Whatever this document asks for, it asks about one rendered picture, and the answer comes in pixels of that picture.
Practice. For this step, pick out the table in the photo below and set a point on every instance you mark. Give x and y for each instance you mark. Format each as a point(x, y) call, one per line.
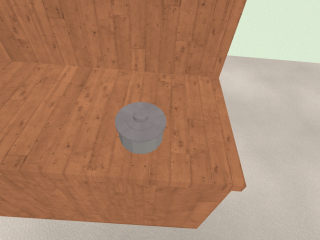
point(67, 67)

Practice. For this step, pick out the lid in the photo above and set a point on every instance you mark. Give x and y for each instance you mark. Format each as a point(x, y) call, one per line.
point(147, 131)

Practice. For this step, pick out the knob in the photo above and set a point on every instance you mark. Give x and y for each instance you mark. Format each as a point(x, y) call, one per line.
point(140, 115)

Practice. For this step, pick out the pot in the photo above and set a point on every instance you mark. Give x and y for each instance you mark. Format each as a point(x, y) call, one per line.
point(141, 147)

